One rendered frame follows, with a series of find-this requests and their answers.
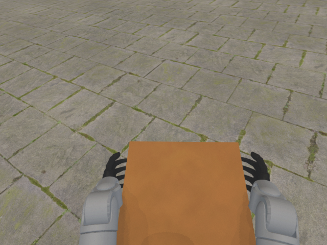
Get carton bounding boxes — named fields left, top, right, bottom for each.
left=116, top=141, right=256, bottom=245

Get right robot hand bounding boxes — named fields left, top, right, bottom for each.
left=241, top=152, right=270, bottom=192

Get right robot forearm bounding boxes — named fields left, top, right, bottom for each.
left=248, top=180, right=300, bottom=245

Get left robot forearm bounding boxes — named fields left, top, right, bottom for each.
left=79, top=177, right=123, bottom=245

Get left robot hand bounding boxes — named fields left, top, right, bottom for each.
left=103, top=152, right=127, bottom=188

